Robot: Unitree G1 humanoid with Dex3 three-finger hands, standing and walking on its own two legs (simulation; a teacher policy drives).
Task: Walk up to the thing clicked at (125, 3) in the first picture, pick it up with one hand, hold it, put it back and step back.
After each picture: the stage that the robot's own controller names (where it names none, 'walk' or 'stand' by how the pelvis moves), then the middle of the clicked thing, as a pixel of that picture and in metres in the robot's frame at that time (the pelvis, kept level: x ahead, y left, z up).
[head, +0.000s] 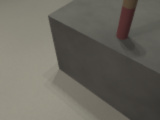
stand; (126, 18) +0.78 -0.21 -0.02
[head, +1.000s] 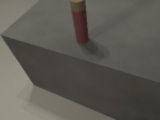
walk; (80, 21) +0.71 +0.08 +0.01
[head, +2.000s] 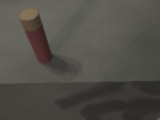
stand; (38, 39) +0.53 +0.22 +0.02
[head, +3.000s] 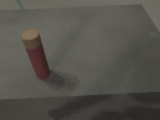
walk; (37, 56) +0.52 +0.23 -0.01
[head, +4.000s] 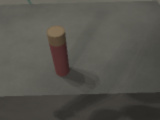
stand; (59, 53) +0.52 +0.13 -0.01
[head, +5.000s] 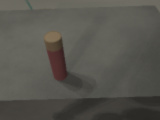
stand; (57, 58) +0.51 +0.14 -0.02
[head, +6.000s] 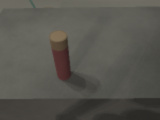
stand; (61, 57) +0.51 +0.12 -0.02
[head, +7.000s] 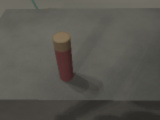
stand; (64, 59) +0.51 +0.11 -0.02
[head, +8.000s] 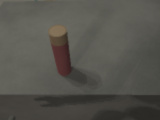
rise first; (61, 53) +0.51 +0.13 -0.02
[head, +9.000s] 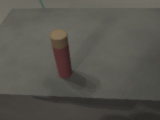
go down; (62, 56) +0.52 +0.15 -0.02
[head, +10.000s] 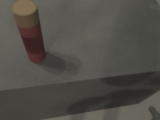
go down; (32, 36) +0.51 +0.14 +0.03
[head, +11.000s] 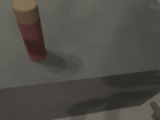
approach; (32, 34) +0.52 +0.14 +0.05
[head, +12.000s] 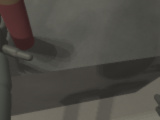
close in; (15, 17) +0.53 +0.15 +0.08
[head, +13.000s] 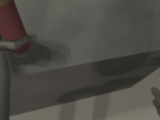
close; (7, 20) +0.52 +0.15 +0.09
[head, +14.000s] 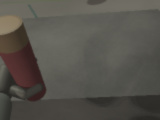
lift; (23, 65) +0.30 +0.18 +0.21
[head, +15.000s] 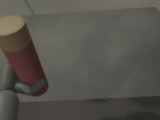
hold; (26, 63) +0.32 +0.17 +0.19
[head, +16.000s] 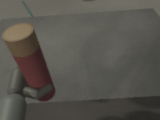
hold; (34, 68) +0.32 +0.15 +0.16
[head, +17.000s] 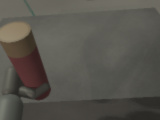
hold; (30, 67) +0.32 +0.16 +0.18
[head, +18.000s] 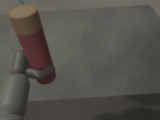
crouch; (36, 50) +0.38 +0.15 +0.17
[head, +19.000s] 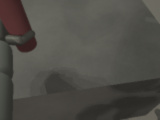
lower; (13, 15) +0.49 +0.17 +0.19
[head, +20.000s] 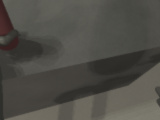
lower; out of the picture +0.54 +0.17 +0.10
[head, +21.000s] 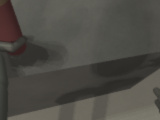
lower; (4, 21) +0.52 +0.16 +0.08
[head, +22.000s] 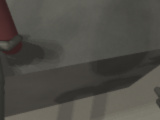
lower; out of the picture +0.52 +0.16 +0.09
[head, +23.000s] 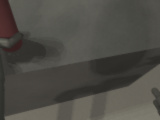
lower; out of the picture +0.53 +0.16 +0.09
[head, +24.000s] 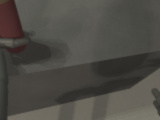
open; (6, 18) +0.52 +0.15 +0.09
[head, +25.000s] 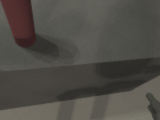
rise; (19, 13) +0.52 +0.15 +0.08
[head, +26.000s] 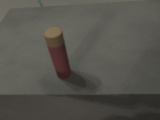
sink last; (59, 55) +0.50 +0.15 +0.02
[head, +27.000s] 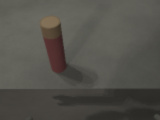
stand; (55, 47) +0.50 +0.14 +0.04
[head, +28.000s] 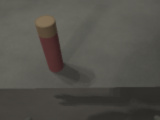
stand; (51, 47) +0.51 +0.16 +0.05
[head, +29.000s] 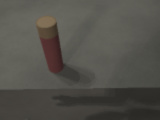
stand; (51, 47) +0.50 +0.15 +0.04
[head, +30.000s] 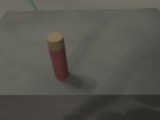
stand; (58, 58) +0.52 +0.14 -0.02
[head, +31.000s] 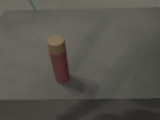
stand; (59, 61) +0.49 +0.13 -0.02
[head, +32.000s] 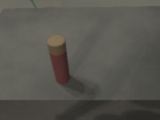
stand; (59, 62) +0.48 +0.13 -0.02
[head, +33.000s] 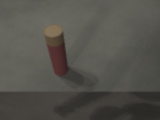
walk; (57, 53) +0.50 +0.13 -0.02
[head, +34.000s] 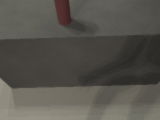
walk; (61, 0) +0.73 +0.15 +0.01
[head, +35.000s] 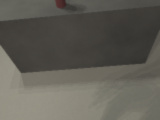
walk; out of the picture +1.05 +0.22 +0.00
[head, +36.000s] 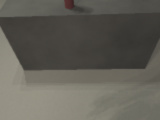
stand; out of the picture +1.11 +0.13 +0.00
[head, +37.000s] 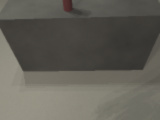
stand; out of the picture +1.12 +0.14 -0.02
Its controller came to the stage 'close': yes
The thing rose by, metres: 0.21
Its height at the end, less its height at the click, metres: +0.00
